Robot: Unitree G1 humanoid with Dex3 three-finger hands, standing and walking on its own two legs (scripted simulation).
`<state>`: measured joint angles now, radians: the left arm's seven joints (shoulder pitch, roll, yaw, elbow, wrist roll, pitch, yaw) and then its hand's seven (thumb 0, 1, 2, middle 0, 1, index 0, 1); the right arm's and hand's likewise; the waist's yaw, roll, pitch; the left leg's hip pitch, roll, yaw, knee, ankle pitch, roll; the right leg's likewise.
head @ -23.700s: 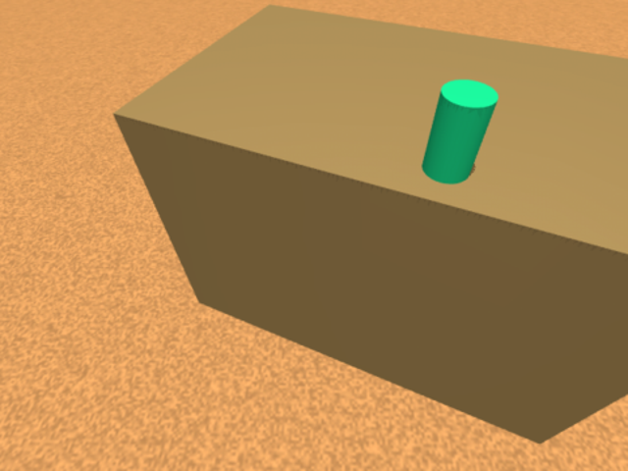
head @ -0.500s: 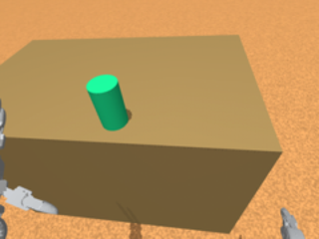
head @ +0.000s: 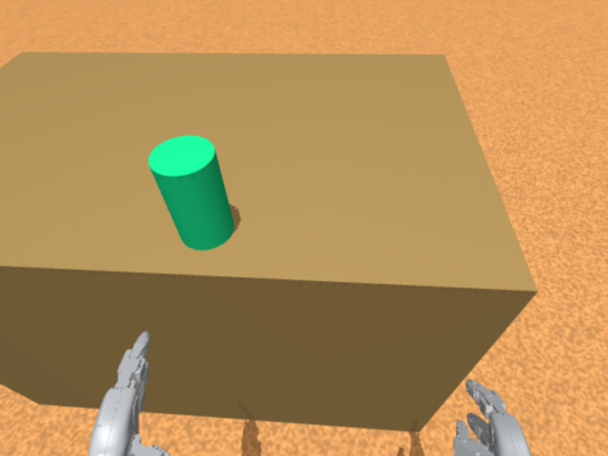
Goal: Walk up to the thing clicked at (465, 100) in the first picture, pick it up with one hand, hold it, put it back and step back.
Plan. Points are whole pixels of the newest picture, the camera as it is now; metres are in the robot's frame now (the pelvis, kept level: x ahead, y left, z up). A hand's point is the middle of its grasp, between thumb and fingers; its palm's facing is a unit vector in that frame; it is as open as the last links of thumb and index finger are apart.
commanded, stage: home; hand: left
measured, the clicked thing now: (196, 195) +0.44 +0.21 +0.10
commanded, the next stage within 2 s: none
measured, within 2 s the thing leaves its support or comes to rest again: neither
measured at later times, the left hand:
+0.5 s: hand (209, 415) +0.19 +0.17 -0.10, palm faces +0.08 -0.97 -0.24, open 17.3 cm
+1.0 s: hand out of the picture +0.06 +0.26 -0.14, palm faces -0.06 -0.91 -0.42, open 17.5 cm
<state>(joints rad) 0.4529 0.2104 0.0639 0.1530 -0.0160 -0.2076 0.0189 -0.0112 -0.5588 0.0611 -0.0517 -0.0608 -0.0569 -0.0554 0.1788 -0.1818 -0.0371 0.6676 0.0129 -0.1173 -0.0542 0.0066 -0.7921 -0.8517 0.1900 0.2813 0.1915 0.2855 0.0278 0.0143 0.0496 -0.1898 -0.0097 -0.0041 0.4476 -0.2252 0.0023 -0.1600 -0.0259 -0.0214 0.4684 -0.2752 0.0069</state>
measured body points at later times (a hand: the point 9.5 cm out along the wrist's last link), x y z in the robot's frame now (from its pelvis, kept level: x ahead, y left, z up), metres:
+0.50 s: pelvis +0.01 +0.00 +0.00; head +0.02 -0.01 +0.45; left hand +0.19 +0.22 -0.08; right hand +0.13 -0.25 -0.11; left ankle +0.01 +0.12 -0.74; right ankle -0.01 -0.12 -0.74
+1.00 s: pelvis -0.01 -0.01 +0.00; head -0.02 -0.03 +0.45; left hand +0.06 +0.31 -0.11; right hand +0.06 -0.32 -0.13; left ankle +0.01 +0.12 -0.74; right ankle -0.01 -0.12 -0.74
